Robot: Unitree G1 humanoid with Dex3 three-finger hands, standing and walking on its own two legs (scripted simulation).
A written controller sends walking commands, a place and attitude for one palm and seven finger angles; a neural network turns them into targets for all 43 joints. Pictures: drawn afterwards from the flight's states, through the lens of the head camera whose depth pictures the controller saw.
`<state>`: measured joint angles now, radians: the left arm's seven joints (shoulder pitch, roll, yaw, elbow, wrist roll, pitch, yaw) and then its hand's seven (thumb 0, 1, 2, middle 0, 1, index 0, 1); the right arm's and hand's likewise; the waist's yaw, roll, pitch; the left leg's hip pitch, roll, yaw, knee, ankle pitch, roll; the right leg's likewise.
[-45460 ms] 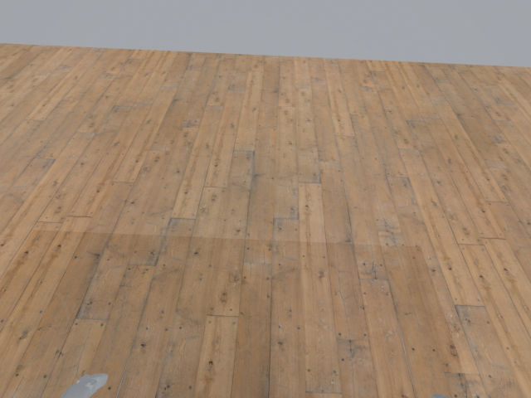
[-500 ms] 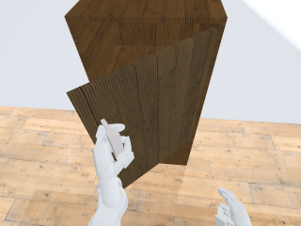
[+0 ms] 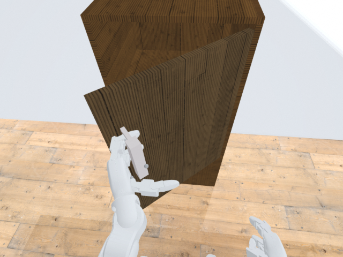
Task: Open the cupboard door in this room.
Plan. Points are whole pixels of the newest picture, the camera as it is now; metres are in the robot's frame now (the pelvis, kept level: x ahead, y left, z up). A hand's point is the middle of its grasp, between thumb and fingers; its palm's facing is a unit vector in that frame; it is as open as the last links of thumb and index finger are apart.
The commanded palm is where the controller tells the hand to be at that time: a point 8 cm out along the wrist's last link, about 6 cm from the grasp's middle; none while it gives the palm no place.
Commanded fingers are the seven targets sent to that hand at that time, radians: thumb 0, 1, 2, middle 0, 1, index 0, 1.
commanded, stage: open thumb and fingers to let go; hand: left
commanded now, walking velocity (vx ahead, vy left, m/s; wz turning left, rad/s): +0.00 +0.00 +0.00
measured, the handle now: (133, 153) +0.34 +0.11 +0.06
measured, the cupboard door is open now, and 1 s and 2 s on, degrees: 41 43 42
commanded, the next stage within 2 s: slide the hand sideways off the handle in 0.20 s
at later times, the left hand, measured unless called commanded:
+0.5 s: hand (141, 181) +0.27 +0.08 +0.07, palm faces -0.13 -0.99 -0.08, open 16.0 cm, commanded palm +0.25 +0.12 +0.06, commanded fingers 0.00 -0.50 0.30 -0.15 -0.30 -0.15 -0.30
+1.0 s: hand (136, 190) +0.25 +0.09 +0.07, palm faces -0.10 -0.99 -0.02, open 16.1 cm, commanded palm +0.22 +0.16 +0.06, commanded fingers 0.00 -0.50 0.30 -0.15 -0.30 -0.15 -0.30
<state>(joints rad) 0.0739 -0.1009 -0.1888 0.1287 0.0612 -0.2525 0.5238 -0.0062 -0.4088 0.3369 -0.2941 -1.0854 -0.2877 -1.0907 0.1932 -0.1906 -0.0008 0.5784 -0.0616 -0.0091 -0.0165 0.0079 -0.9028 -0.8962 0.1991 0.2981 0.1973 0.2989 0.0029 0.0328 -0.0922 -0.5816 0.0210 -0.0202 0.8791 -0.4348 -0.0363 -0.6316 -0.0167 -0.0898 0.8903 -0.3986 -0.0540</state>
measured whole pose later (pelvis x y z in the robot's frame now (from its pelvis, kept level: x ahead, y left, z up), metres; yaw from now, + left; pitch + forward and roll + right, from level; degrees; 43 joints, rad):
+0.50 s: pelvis -0.01 +0.03 +0.00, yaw +0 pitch +7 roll +0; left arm 0.07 0.08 -0.25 0.09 -0.01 -0.27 0.08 -0.02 -0.50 0.30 -0.25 -0.43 -0.17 -0.44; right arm 0.23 -0.21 0.03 0.53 -0.01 -0.04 -0.02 0.01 -0.90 -0.90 0.20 0.30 0.20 0.30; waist 0.02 0.05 -0.06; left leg -0.60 0.00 -0.01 0.93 -0.45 0.00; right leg -0.63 -0.04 -0.08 0.91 -0.40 -0.02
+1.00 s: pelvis +0.01 +0.02 -0.01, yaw -1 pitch +8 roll +0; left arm 0.32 0.08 -0.20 -0.15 -0.04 -0.22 0.04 -0.02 -0.50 0.30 -0.20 -0.32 -0.20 -0.33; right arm 0.24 -0.21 0.04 0.44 0.00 -0.06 -0.01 0.01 -0.90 -0.90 0.20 0.30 0.20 0.30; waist 0.01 0.03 -0.07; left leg -0.60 0.01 0.01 0.93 -0.48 -0.01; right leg -0.65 -0.02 -0.05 0.94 -0.43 -0.02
